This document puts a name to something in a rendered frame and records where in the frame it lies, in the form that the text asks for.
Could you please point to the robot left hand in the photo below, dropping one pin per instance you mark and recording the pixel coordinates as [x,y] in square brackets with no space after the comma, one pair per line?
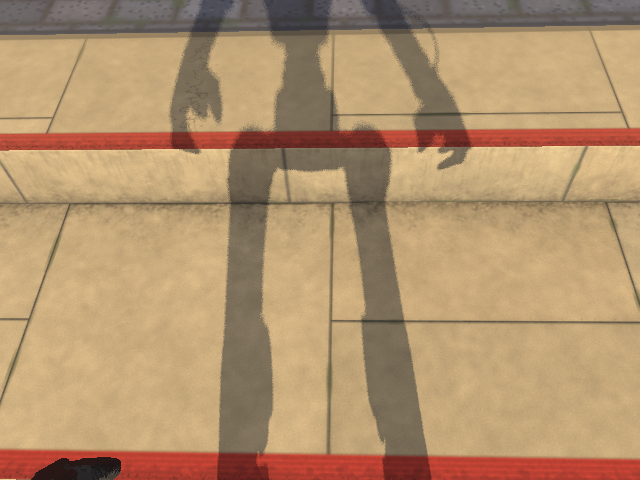
[100,468]

